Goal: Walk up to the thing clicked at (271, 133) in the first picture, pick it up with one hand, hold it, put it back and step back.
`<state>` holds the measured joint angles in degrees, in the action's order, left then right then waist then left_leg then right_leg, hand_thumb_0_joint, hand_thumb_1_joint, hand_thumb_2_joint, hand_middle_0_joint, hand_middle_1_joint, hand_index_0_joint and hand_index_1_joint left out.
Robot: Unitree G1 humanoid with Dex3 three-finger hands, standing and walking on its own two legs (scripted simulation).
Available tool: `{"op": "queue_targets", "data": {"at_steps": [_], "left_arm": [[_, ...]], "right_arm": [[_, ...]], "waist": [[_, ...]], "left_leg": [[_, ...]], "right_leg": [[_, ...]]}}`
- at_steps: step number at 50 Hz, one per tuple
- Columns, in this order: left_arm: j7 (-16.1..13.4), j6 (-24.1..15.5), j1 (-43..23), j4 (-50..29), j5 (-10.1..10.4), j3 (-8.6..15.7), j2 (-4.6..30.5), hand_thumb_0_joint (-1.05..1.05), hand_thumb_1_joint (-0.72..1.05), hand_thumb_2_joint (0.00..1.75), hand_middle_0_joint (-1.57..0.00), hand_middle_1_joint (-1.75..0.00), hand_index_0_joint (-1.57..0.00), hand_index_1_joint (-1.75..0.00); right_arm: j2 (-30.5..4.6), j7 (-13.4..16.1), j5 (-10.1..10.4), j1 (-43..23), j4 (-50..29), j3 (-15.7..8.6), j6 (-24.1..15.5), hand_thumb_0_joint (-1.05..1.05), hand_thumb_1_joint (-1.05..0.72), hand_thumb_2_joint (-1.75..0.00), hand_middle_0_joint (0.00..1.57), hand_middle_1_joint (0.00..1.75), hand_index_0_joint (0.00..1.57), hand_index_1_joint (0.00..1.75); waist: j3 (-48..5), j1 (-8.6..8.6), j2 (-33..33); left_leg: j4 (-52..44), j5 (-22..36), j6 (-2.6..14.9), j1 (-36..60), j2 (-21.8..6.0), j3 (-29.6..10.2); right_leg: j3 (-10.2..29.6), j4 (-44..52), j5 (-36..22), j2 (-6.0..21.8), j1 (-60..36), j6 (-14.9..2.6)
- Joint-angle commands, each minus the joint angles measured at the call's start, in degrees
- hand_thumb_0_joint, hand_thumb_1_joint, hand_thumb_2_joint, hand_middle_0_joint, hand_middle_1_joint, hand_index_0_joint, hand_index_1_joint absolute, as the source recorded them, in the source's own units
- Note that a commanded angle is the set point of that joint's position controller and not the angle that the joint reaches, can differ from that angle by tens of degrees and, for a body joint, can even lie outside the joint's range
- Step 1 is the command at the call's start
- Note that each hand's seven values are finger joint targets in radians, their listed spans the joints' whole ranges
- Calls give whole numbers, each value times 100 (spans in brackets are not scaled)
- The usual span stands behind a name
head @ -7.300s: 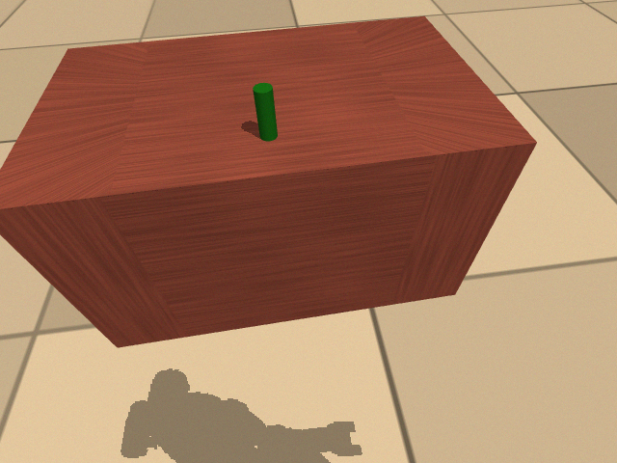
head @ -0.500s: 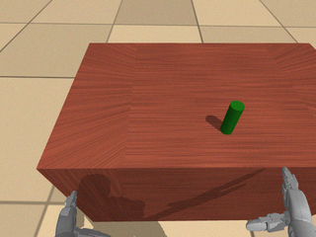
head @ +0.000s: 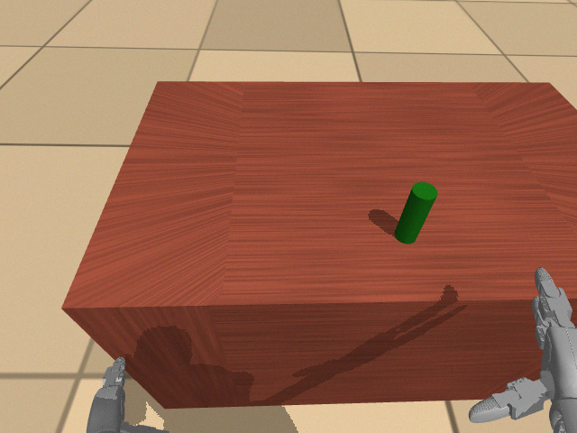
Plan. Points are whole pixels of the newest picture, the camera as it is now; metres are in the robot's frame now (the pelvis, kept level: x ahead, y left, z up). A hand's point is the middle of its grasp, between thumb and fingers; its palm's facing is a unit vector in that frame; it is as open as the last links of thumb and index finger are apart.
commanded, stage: rise first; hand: right
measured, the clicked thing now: (414, 214) +0.46 -0.23 -0.02
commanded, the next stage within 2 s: go down in 0.52 s
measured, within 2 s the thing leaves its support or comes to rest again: neither
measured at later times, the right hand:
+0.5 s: hand (524, 352) +0.17 -0.25 +0.07, palm faces +0.30 +0.87 -0.39, open 17.4 cm
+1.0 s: hand (550, 313) +0.21 -0.29 +0.09, palm faces +0.33 +0.91 -0.24, open 17.3 cm
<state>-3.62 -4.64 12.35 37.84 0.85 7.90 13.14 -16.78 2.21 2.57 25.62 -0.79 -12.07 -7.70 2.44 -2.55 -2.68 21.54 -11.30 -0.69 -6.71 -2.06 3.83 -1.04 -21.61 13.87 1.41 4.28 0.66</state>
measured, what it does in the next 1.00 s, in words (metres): stands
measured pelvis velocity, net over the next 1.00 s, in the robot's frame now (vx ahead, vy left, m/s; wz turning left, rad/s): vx -0.02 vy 0.00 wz -0.02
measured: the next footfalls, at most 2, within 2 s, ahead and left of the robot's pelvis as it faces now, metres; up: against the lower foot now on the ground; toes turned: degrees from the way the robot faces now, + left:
none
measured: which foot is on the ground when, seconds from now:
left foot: down 0.00-1.00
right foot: down 0.00-1.00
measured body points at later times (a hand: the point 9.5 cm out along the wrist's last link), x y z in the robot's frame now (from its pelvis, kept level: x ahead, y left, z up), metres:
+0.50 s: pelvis -0.02 +0.00 +0.00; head -0.02 +0.02 +0.45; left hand +0.15 +0.26 -0.09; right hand +0.15 -0.29 +0.10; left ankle +0.01 +0.13 -0.75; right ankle -0.02 -0.13 -0.75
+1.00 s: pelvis -0.02 +0.00 +0.00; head -0.03 +0.01 +0.45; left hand +0.16 +0.27 -0.09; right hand +0.18 -0.34 +0.11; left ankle +0.01 +0.13 -0.75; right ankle -0.02 -0.13 -0.75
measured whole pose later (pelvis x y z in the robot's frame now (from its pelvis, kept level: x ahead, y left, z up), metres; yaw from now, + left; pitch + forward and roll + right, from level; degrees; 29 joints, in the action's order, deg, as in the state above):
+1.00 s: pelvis -0.02 +0.00 +0.00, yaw -1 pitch -3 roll +0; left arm -5.6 -7.6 8.8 43.5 0.9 7.0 13.4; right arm -19.8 -9.8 10.5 12.3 8.4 -24.2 -14.9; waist 1.3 -1.4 -1.5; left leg 23.5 -11.0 -0.5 -9.3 -2.2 4.8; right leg 0.1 -24.3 13.6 1.4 7.7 0.8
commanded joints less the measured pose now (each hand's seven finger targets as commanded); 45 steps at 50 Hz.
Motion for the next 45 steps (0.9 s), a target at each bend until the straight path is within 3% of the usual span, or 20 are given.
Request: {"op": "queue_targets", "data": {"at_steps": [1, 3, 5, 9, 12, 15, 18, 20, 22, 25, 27, 29, 31, 32, 33, 34, 38, 39, 42, 45], "left_arm": [[-20, -313, -539, -903, 4, 362, 880, 0, -56, 5, -6, -5, -5, -6], [-22, -340, -424, -942, -6, 425, 959, 0, -55, 5, -6, -5, -6, -6], [34, -329, -338, -699, 8, 162, 576, 0, -55, 5, -6, -5, -6, -6], [2, -390, -573, -795, -18, 376, 846, 0, -56, 5, -6, -5, -5, -6], [9, -400, -605, -547, -12, 250, 642, 0, -55, 6, -6, -6, -6, -6], [-24, -453, -673, -865, -26, 420, 923, 0, -56, 6, -6, -5, -5, -6], [29, -438, -481, -584, -7, 165, 529, 0, -56, 7, -6, -6, -5, -6], [1, -479, -583, -835, -8, 392, 854, 0, -57, 7, -6, -5, -5, -6], [36, -488, -509, -813, -13, 277, 713, 0, -57, 8, -6, -6, -5, -7], [46, -479, -477, -606, 5, 413, 779, 0, -57, 8, -6, -6, -5, -6], [87, -481, -550, -554, 16, 258, 593, 0, -57, 8, -6, -6, -5, -6], [60, -515, -694, -729, 0, 379, 784, 0, -57, 8, -6, -6, -5, -7], [65, -513, -619, -438, -8, 346, 722, 0, -50, 1, -6, -6, -7, -5], [130, -542, -927, -566, -155, 93, 521, 0, -58, 8, -7, -6, -6, -7], [13, -545, -603, -624, 2, 632, 992, 0, -51, 2, -6, -6, -7, -5], [97, -543, -885, -660, -169, 240, 714, 0, -54, 5, -5, -5, -5, -5], [9, -513, -740, -756, -136, 404, 877, 0, -55, 5, -6, -5, -5, -5], [-22, -518, -683, -766, -129, 587, 1039, 0, -55, 5, -6, -5, -5, -5], [-81, -486, -565, -347, -66, 537, 916, 0, -55, 5, -6, -5, -5, -5], [-132, -541, -786, -310, -10, 61, 531, 0, -55, 4, -6, -5, -5, -5]], "right_arm": [[-1064, 40, 15, -384, -1360, -637, -476, 0, 52, -4, 5, 5, 5, 5], [-1038, 42, 11, -217, -1363, -658, -496, 0, 53, -4, 5, 6, 5, 6], [-1002, 24, 11, -243, -1476, -638, -573, 0, 53, -5, 5, 6, 5, 6], [-1046, 17, 11, -328, -1535, -657, -638, 0, 53, -5, 5, 6, 5, 6], [-1092, 16, 5, -390, -1612, -716, -733, 0, 52, -5, 5, 6, 5, 6], [-1101, 35, -3, -433, -1540, -749, -767, 0, 53, -5, 5, 6, 5, 6], [-1035, 3, 0, -308, -1570, -717, -844, 0, 53, -5, 5, 6, 5, 6], [-1129, 7, 9, -364, -1637, -817, -870, 0, 53, -5, 5, 6, 5, 6], [-1107, -10, 11, -344, -1716, -819, -918, 0, 52, -5, 5, 6, 5, 6], [-1109, -9, 15, -180, -1648, -828, -921, 0, 53, -6, 5, 6, 5, 6], [-1006, -37, 28, -78, -1717, -744, -952, 0, 54, -6, 5, 6, 5, 6], [-1108, -20, 18, -246, -1884, -792, -982, 0, 53, -6, 5, 6, 5, 6], [-1074, -33, 22, -230, -1875, -781, -1007, 0, 45, -7, 4, 6, 5, 6], [-632, -91, -23, -171, -2079, -643, -1153, 0, 45, -7, 5, 6, 5, 6], [-1444, 6, 20, -307, -1686, -1182, -1053, 0, 38, -7, 5, 5, 5, 5], [-862, -76, -37, -185, -1971, -878, -1194, 0, 46, -6, 4, 5, 5, 5], [-1086, -167, 136, -648, -1434, -1255, -1271, 0, 47, -6, 4, 5, 5, 5], [-1228, -210, 191, -876, -1301, -1410, -1267, 0, 51, -6, 3, 6, 5, 6], [-1312, -494, 403, -1355, -994, -1461, -1211, 0, 50, -6, 4, 5, 5, 5], [-1464, -905, 676, -1982, -660, -1625, -1173, 0, 52, -6, 4, 5, 5, 5]], "waist": [[-373, 54, 220], [-404, 14, 165], [-291, -42, 42], [-373, 66, 231], [-242, -32, 39], [-427, 41, 290], [-277, -57, 140], [-386, -9, 214], [-373, -28, 218], [-268, -64, 2], [-211, -95, -19], [-351, -44, 71], [-229, -31, -26], [-627, 76, 232], [-333, -29, 66], [-658, 50, 368], [-551, 143, 449], [-602, 189, 391], [-267, 244, 51], [-362, 222, 43]], "left_leg": [[-298, 691, 71, 179, 109, 101], [-271, 722, 93, 197, 129, 123], [-273, 673, 109, 180, 118, 118], [-330, 491, 81, 143, 111, 104], [-345, 340, 91, 67, 79, 78], [-348, 365, 87, 163, 101, 107], [-347, 339, 94, 120, 73, 99], [-359, 329, 89, 127, 79, 95], [-351, 292, 96, 161, 99, 126], [-323, 366, 119, 131, 110, 134], [-335, 316, 117, 120, 102, 117], [-346, 292, 118, 164, 125, 111], [-332, 208, 130, 63, 135, 137], [-204, 387, 76, 33, 204, 102], [-362, 234, 94, 136, 87, 92], [-244, 300, 56, 71, 162, 77], [-255, 329, 15, -33, 133, 48], [-238, 417, 14, -36, 132, 44], [-277, 193, 40, -289, 123, 18], [-288, 187, 20, -246, 102, -17]], "right_leg": [[-135, 349, -1012, -143, 243, -162], [-107, 379, -1066, -115, 225, -147], [-121, 380, -1026, -135, 314, -141], [-116, 373, -823, -141, 254, -172], [-138, 381, -690, -187, 312, -165], [-98, 396, -718, -152, 273, -166], [-127, 379, -727, -184, 310, -160], [-128, 395, -701, -182, 246, -164], [-112, 404, -686, -177, 304, -161], [-103, 437, -750, -166, 369, -136], [-123, 404, -709, -180, 425, -143], [-103, 428, -669, -148, 391, -150], [-90, 443, -596, -141, 387, -143], [14, 280, -665, -146, 333, -151], [-117, 383, -582, -193, 396, -166], [3, 244, -588, -181, 324, -161], [-12, 221, -553, -220, 301, -171], [-3, 204, -604, -210, 292, -177], [10, 295, -297, -213, 391, -166], [61, 249, -277, -217, 507, -170]]}}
